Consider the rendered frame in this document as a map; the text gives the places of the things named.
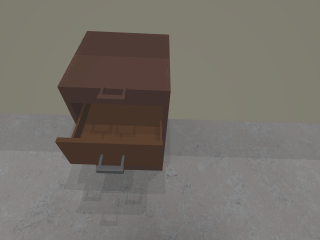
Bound handle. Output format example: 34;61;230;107
96;94;126;104
95;154;125;174

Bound drawer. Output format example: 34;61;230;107
55;103;163;167

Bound cabinet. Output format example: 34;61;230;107
57;31;171;171

